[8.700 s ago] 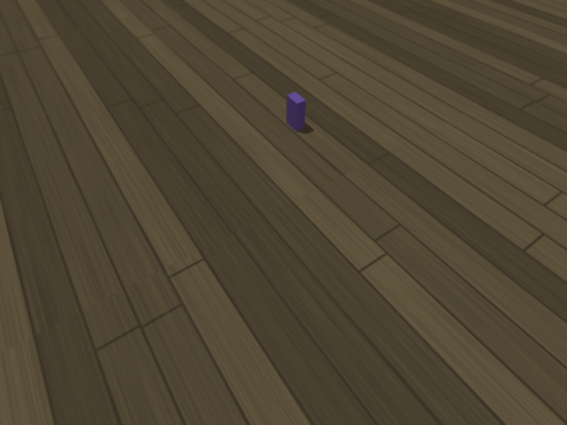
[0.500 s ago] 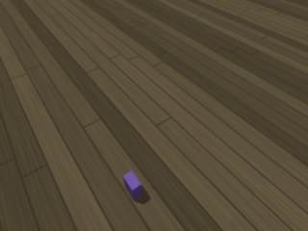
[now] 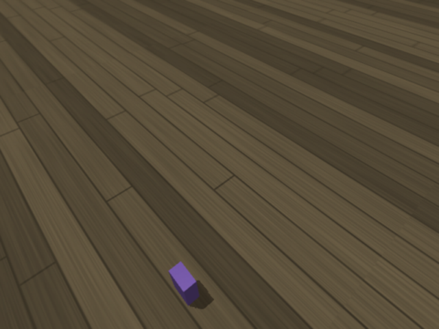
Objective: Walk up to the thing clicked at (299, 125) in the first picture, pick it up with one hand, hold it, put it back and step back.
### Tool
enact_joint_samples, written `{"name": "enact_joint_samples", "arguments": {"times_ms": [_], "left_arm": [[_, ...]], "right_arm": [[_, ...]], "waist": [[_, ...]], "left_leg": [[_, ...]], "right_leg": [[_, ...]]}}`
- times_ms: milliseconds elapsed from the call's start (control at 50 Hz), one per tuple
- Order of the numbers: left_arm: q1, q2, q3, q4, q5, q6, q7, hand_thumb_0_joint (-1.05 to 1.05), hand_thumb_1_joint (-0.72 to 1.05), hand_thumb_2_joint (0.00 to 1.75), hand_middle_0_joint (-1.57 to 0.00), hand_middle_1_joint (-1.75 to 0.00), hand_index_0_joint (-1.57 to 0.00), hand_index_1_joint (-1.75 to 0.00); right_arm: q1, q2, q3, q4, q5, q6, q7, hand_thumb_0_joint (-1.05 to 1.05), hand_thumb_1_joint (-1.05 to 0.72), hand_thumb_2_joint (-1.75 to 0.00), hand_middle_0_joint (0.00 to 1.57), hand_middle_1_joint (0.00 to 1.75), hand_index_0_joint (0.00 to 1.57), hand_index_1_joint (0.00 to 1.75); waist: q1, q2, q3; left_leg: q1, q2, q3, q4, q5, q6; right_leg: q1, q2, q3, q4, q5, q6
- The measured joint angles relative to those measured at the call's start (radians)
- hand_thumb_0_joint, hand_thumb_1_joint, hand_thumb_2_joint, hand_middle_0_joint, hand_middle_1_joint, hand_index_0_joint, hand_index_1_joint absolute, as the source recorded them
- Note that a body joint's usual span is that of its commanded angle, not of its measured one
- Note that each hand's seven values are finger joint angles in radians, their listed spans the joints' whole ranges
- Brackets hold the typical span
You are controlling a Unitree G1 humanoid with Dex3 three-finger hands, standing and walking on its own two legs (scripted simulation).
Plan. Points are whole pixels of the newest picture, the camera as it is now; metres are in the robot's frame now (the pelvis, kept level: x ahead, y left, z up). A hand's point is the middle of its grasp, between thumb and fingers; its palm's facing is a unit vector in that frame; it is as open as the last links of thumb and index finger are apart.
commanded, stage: walk up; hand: left
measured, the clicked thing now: (184, 284) +0.43 +0.15 -0.67
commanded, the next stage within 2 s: none
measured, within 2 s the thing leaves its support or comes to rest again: neither
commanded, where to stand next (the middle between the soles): +0.02 +0.01 m, yaw -1 degrees
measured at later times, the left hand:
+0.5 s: hand out of the picture +0.14 +0.28 -0.17, palm faces +0.00 -0.94 -0.34, open 7.4 cm
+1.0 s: hand out of the picture +0.00 +0.28 -0.14, palm faces +0.02 -0.92 -0.40, open 7.4 cm
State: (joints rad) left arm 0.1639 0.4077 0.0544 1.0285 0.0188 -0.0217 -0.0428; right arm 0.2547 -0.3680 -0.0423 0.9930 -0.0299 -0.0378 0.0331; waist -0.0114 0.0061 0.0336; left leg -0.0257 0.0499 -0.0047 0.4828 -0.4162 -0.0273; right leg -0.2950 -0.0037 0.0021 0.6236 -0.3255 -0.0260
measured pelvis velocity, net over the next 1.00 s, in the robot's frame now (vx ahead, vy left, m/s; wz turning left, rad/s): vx -0.02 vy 0.01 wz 0.01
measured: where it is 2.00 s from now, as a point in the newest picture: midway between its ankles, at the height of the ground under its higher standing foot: outside the picture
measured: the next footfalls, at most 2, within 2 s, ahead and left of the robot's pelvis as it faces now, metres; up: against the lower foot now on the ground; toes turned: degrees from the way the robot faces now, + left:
left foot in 0.36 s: +0.17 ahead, +0.13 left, +0.00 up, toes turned -2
right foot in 0.68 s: -0.04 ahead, -0.10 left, +0.00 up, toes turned -2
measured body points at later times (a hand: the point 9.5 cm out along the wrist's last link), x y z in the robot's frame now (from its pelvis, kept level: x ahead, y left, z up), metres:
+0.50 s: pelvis +0.02 +0.02 -0.01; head +0.10 +0.04 +0.43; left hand +0.14 +0.33 -0.14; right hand +0.13 -0.28 -0.12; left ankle +0.13 +0.13 -0.73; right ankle -0.01 -0.12 -0.67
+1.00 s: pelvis -0.02 +0.01 +0.00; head +0.01 +0.00 +0.45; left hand +0.00 +0.33 -0.11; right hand +0.05 -0.30 -0.14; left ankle -0.01 +0.12 -0.73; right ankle -0.08 -0.10 -0.73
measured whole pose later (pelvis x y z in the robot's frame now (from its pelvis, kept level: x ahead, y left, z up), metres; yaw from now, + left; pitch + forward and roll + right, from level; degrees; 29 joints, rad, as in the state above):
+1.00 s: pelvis -0.02 +0.01 +0.00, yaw +1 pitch -2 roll +1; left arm 0.30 0.37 0.06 0.90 0.03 -0.01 -0.02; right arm 0.23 -0.38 -0.05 0.94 -0.01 0.02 0.02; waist 0.03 0.01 0.11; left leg -0.26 -0.04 -0.01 0.60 -0.35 0.02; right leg -0.15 -0.03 -0.03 0.61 -0.42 -0.02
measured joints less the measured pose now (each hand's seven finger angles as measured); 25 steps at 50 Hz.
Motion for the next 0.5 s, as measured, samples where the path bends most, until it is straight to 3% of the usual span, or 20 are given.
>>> {"name": "enact_joint_samples", "arguments": {"times_ms": [20, 40, 120, 160, 300, 360, 400, 460, 500], "left_arm": [[-0.003, -0.003, 0.004, -0.007, -0.001, -0.01, 0.001, 0.0, 0.91, 0.9, -0.2, -0.3, -0.2, -0.3], [-0.005, -0.008, 0.007, -0.018, -0.002, -0.022, 0.004, 0.0, 0.91, 0.9, -0.2, -0.3, -0.2, -0.3], [0.033, -0.029, 0.003, -0.071, -0.008, -0.04, 0.015, 0.0, 0.91, 0.9, -0.2, -0.3, -0.2, -0.3], [0.055, -0.04, -0.007, -0.079, -0.013, -0.032, 0.022, 0.0, 0.91, 0.9, -0.2, -0.3, -0.2, -0.3], [0.049, -0.059, -0.036, -0.094, -0.021, 0.009, 0.049, 0.0, 0.9, 0.9, -0.2, -0.3, -0.2, -0.3], [0.021, -0.049, -0.038, -0.12, -0.037, 0.042, 0.053, 0.0, 0.9, 0.9, -0.2, -0.3, -0.2, -0.3], [-0.02, -0.035, -0.029, -0.128, -0.051, 0.061, 0.06, 0.0, 0.9, 0.9, -0.2, -0.3, -0.2, -0.3], [-0.064, -0.025, -0.021, -0.146, -0.058, 0.081, 0.073, 0.0, 0.91, 0.9, -0.2, -0.3, -0.2, -0.3], [-0.081, -0.02, -0.016, -0.151, -0.057, 0.087, 0.071, 0.0, 0.91, 0.9, -0.2, -0.3, -0.2, -0.3]], "right_arm": [[0.013, -0.01, -0.003, 0.0, 0.005, 0.004, -0.002, 0.0, -0.9, -0.9, 0.21, 0.3, 0.21, 0.3], [0.018, -0.017, -0.004, 0.003, 0.013, 0.012, -0.005, 0.0, -0.9, -0.9, 0.21, 0.3, 0.21, 0.3], [0.013, -0.029, -0.005, -0.013, 0.023, 0.036, -0.023, 0.01, -0.9, -0.9, 0.2, 0.3, 0.2, 0.3], [0.007, -0.039, -0.01, -0.036, 0.028, 0.033, -0.024, 0.01, -0.9, -0.9, 0.2, 0.3, 0.2, 0.3], [-0.041, -0.045, -0.012, -0.06, 0.038, 0.046, -0.034, 0.0, -0.9, -0.9, 0.2, 0.3, 0.2, 0.3], [-0.051, -0.028, -0.01, -0.065, 0.031, 0.054, -0.037, 0.0, -0.9, -0.9, 0.2, 0.3, 0.2, 0.3], [-0.078, -0.001, -0.009, -0.067, 0.023, 0.063, -0.037, 0.0, -0.9, -0.9, 0.2, 0.3, 0.2, 0.3], [-0.124, 0.022, 0.0, -0.102, 0.019, 0.069, -0.031, 0.0, -0.9, -0.9, 0.2, 0.3, 0.2, 0.3], [-0.146, 0.031, 0.002, -0.13, 0.017, 0.074, -0.034, 0.0, -0.9, -0.9, 0.21, 0.3, 0.21, 0.3]], "waist": [[-0.005, 0.016, 0.016], [-0.007, 0.03, 0.032], [0.018, 0.01, 0.083], [0.018, 0.014, 0.099], [0.017, 0.039, 0.14], [0.013, 0.022, 0.145], [0.022, -0.024, 0.168], [0.016, -0.034, 0.197], [0.01, -0.033, 0.198]], "left_leg": [[-0.007, 0.016, -0.01, 0.037, -0.017, 0.001], [-0.042, 0.03, -0.018, 0.12, -0.017, 0.013], [-0.233, -0.055, -0.048, 0.488, -0.109, 0.052], [-0.313, -0.065, -0.053, 0.551, -0.09, 0.056], [-0.381, -0.036, -0.061, 0.276, 0.074, 0.024], [-0.34, -0.051, -0.036, 0.137, 0.238, 0.034], [-0.347, -0.073, -0.014, 0.16, 0.233, 0.039], [-0.367, -0.06, -0.016, 0.171, 0.224, 0.048], [-0.379, -0.05, -0.022, 0.147, 0.248, 0.048]], "right_leg": [[0.021, 0.011, -0.015, -0.026, 0.073, 0.001], [0.035, 0.022, -0.029, -0.035, 0.072, 0.0], [0.084, 0.006, 0.003, -0.089, 0.057, -0.009], [0.115, 0.004, 0.01, -0.135, 0.073, -0.008], [0.115, 0.016, 0.003, -0.087, 0.027, 0.013], [0.072, 0.005, -0.01, 0.035, -0.048, 0.029], [0.033, -0.016, 0.017, 0.122, -0.07, 0.026], [-0.058, 0.049, 0.08, 0.367, -0.253, 0.009], [-0.099, 0.079, 0.096, 0.493, -0.275, 0.001]]}}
